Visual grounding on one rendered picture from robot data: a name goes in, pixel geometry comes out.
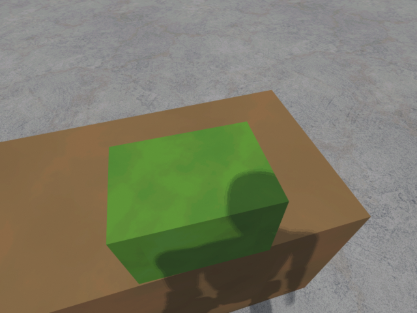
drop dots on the carton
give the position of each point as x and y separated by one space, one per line
191 200

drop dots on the pedestal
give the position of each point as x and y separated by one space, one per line
53 217

